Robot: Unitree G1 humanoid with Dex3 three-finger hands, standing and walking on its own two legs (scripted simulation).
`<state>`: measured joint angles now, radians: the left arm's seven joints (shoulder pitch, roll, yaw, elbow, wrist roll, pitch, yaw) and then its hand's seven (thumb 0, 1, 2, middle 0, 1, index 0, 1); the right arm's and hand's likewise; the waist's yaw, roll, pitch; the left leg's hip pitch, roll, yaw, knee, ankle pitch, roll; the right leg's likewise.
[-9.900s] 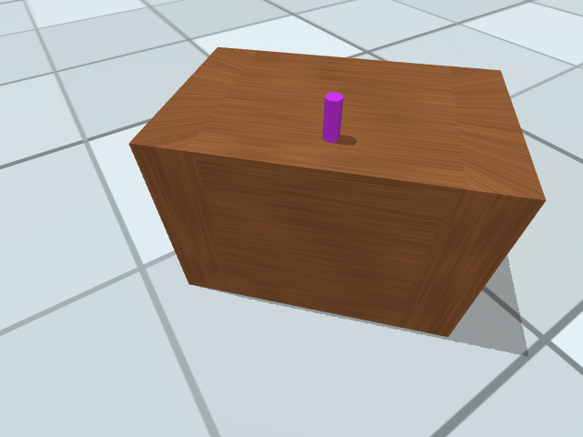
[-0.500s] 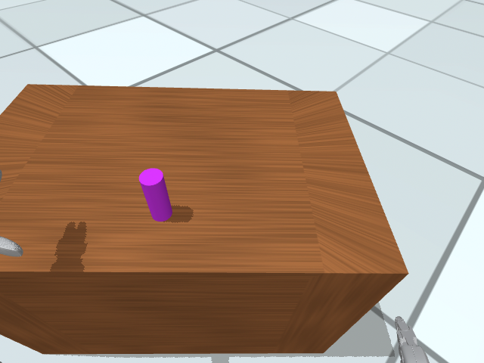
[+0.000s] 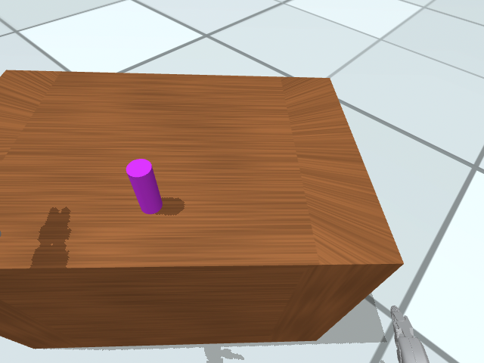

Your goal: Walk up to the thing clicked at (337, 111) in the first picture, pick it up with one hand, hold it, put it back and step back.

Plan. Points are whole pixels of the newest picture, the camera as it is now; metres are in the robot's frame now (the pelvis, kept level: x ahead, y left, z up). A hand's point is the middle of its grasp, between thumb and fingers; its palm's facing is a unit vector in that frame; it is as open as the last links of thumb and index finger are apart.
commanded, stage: go down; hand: left
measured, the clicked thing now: (145, 188) +0.46 +0.20 +0.00
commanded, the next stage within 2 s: approach in 0.82 s
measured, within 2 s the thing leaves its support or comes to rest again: neither
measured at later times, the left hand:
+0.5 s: hand out of the picture +0.36 +0.39 +0.13, palm faces +0.19 -0.98 +0.00, open 17.2 cm
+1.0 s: hand out of the picture +0.36 +0.39 +0.13, palm faces +0.19 -0.98 +0.00, open 17.2 cm
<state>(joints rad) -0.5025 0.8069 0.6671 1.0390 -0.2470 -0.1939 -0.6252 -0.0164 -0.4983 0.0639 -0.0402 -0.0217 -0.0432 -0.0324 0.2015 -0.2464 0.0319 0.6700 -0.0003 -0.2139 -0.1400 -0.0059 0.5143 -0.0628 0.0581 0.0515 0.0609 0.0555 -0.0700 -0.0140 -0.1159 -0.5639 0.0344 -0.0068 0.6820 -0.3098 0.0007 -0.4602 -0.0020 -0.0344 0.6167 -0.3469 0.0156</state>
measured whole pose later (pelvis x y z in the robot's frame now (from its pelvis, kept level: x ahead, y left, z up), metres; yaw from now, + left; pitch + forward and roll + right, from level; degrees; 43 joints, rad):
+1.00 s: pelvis -0.01 +0.01 -0.01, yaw +0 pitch +12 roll -3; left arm -0.53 0.81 0.66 1.01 -0.23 -0.16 -0.60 -0.02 -0.46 0.04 -0.04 -0.02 -0.05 -0.03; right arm 0.27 -0.26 0.03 0.56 0.00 -0.21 -0.13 -0.01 0.52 -0.06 0.06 0.05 0.06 0.06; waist -0.07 -0.01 -0.13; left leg -0.65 0.04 -0.01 0.79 -0.36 0.01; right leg -0.54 0.00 -0.03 0.72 -0.39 0.03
